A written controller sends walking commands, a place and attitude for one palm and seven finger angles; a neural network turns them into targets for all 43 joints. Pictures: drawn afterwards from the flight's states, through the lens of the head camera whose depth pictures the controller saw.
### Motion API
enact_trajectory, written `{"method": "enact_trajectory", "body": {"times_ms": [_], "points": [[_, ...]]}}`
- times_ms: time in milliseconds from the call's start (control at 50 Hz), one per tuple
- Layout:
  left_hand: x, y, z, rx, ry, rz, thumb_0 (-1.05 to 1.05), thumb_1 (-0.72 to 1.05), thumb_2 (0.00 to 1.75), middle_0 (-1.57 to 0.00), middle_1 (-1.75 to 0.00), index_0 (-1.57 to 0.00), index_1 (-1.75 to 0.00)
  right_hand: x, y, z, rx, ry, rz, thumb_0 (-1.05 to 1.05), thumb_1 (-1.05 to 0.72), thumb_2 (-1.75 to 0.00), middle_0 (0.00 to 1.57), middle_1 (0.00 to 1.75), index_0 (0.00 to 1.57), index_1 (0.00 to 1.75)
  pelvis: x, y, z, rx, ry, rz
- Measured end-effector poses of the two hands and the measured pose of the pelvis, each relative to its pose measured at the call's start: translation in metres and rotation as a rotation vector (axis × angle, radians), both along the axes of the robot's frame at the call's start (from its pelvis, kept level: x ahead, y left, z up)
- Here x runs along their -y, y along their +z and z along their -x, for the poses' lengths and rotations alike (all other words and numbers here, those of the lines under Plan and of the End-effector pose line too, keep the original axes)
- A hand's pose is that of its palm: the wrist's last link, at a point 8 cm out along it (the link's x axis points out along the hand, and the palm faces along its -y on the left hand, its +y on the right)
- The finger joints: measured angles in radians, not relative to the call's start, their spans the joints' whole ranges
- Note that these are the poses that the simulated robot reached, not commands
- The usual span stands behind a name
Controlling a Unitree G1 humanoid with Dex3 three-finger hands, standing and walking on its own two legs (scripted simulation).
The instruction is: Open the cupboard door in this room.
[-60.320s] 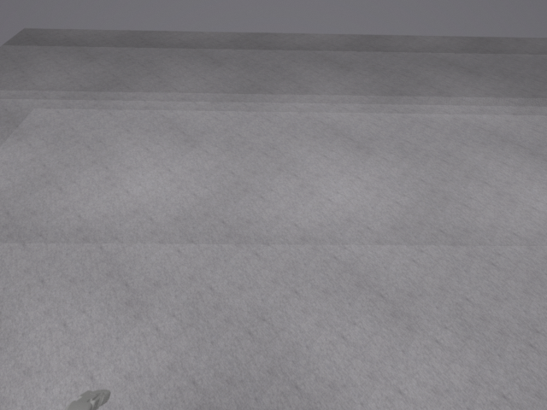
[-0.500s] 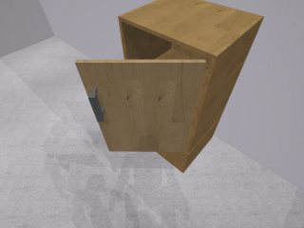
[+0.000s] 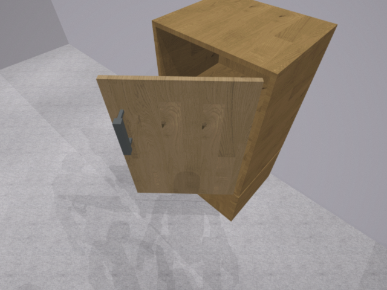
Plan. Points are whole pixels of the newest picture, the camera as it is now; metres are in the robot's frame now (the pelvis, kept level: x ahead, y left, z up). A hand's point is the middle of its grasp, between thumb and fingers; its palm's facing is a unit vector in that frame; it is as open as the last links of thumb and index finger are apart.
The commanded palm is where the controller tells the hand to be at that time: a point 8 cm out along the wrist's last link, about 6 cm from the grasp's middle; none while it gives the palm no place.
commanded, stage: look again from close up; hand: left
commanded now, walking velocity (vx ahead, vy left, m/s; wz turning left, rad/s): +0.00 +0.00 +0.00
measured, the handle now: (124, 132) +0.54 +0.24 -0.04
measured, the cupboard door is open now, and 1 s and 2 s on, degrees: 41 41 41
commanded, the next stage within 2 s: raise the hand with hooked fingers in 0.12 s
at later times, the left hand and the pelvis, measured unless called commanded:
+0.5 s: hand (106, 254) +0.19 +0.19 -0.01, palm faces +0.09 -1.00 +0.00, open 7.9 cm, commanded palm +0.11 +0.25 -0.07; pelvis -0.04 +0.01 -0.05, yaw +2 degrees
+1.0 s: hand (86, 263) +0.18 +0.24 -0.05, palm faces +0.01 -1.00 -0.03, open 10.7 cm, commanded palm +0.15 +0.29 -0.05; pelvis -0.05 +0.02 -0.09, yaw +3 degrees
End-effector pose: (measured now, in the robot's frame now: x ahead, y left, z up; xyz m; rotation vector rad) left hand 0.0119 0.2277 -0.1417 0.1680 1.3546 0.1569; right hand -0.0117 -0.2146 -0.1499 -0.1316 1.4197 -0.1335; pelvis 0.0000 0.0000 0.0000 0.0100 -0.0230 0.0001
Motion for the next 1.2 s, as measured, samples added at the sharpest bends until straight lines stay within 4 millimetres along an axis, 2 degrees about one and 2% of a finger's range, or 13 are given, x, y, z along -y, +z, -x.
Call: {"method": "enact_trajectory", "body": {"times_ms": [240,280,380,420,460,500,540,620,660,760,900,1040,1200], "points": [[-0.002,-0.001,0.002,0.011,-0.002,-0.004,0.01,0.92,0.90,-0.20,-0.30,-0.20,-0.30,-0.004,0.000,0.002,0.007,-0.003,-0.005,0.01,-0.91,-0.90,0.19,0.30,0.20,0.30,-0.003,-0.001,0.004,-0.001,-0.001,0.007],[-0.009,0.018,-0.022,0.187,0.084,-0.014,0.01,0.93,0.90,-0.20,-0.30,-0.20,-0.30,-0.001,0.003,-0.008,0.103,0.000,0.016,0.01,-0.91,-0.90,0.20,0.30,0.20,0.30,-0.005,-0.002,0.007,-0.003,0.001,0.006],[-0.021,0.102,-0.110,0.844,0.111,-0.041,0.02,0.89,0.88,-0.20,-0.32,-0.20,-0.33,0.016,0.018,-0.067,0.458,0.056,0.074,0.02,-0.92,-0.90,0.20,0.30,0.20,0.30,-0.011,-0.011,0.018,-0.043,0.057,0.002],[-0.020,0.120,-0.136,1.060,0.073,-0.001,0.01,0.85,0.87,-0.20,-0.34,-0.20,-0.35,0.024,0.026,-0.095,0.588,0.093,0.093,0.02,-0.91,-0.90,0.20,0.30,0.20,0.30,-0.011,-0.021,0.026,-0.087,0.056,-0.001],[-0.016,0.130,-0.149,1.245,0.010,0.053,0.01,0.82,0.85,-0.20,-0.36,-0.20,-0.37,0.030,0.035,-0.123,0.712,0.133,0.112,0.02,-0.91,-0.90,0.20,0.30,0.20,0.30,-0.010,-0.034,0.033,-0.133,0.045,-0.007],[-0.011,0.128,-0.150,1.381,-0.080,0.102,0.01,0.78,0.84,-0.21,-0.39,-0.21,-0.39,0.035,0.043,-0.148,0.819,0.175,0.130,0.02,-0.91,-0.90,0.20,0.30,0.20,0.30,-0.009,-0.049,0.038,-0.171,0.038,-0.009],[-0.009,0.115,-0.142,1.428,-0.154,0.140,0.01,0.73,0.82,-0.21,-0.41,-0.21,-0.42,0.037,0.048,-0.170,0.902,0.211,0.145,0.01,-0.91,-0.90,0.20,0.30,0.20,0.30,-0.008,-0.066,0.043,-0.201,0.033,-0.010],[-0.015,0.074,-0.115,1.327,-0.125,0.188,0.00,0.64,0.78,-0.22,-0.47,-0.22,-0.48,0.028,0.049,-0.202,0.991,0.264,0.157,0.01,-0.91,-0.90,0.19,0.30,0.20,0.30,-0.008,-0.090,0.048,-0.236,0.041,-0.002],[-0.022,0.063,-0.102,1.277,-0.080,0.164,0.01,0.59,0.76,-0.23,-0.50,-0.23,-0.50,0.017,0.044,-0.210,1.001,0.284,0.147,0.01,-0.91,-0.90,0.19,0.30,0.20,0.30,-0.009,-0.097,0.049,-0.244,0.049,0.010],[-0.038,0.078,-0.095,1.323,-0.086,0.071,0.01,0.47,0.71,-0.23,-0.57,-0.23,-0.58,-0.017,0.016,-0.205,0.928,0.330,0.080,0.01,-0.91,-0.90,0.19,0.30,0.20,0.30,-0.011,-0.104,0.051,-0.262,0.071,0.048],[-0.050,0.087,-0.133,1.308,-0.190,0.128,0.01,0.30,0.64,-0.24,-0.68,-0.24,-0.68,-0.044,-0.028,-0.157,0.737,0.275,-0.012,0.01,-0.90,-0.90,0.20,0.30,0.20,0.30,-0.018,-0.103,0.055,-0.285,0.075,0.070],[-0.069,0.095,-0.147,1.258,-0.150,0.122,0.01,0.14,0.57,-0.26,-0.78,-0.26,-0.79,-0.031,-0.028,-0.116,0.635,0.183,0.032,0.02,-0.90,-0.90,0.20,0.30,0.21,0.30,-0.027,-0.091,0.050,-0.290,0.057,0.060],[-0.085,0.097,-0.151,1.293,-0.156,0.103,0.00,-0.04,0.50,-0.27,-0.90,-0.27,-0.91,-0.004,-0.011,-0.118,0.641,0.198,0.141,0.02,-0.90,-0.90,0.20,0.30,0.20,0.30,-0.035,-0.088,0.046,-0.289,0.057,0.062]]}}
